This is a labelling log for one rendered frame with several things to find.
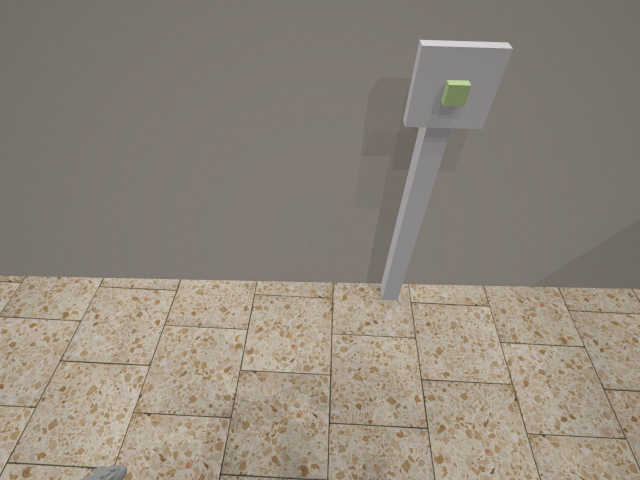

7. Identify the button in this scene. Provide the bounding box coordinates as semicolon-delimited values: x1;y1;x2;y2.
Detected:
441;80;471;106

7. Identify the panel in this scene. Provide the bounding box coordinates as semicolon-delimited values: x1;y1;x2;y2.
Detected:
380;40;513;300

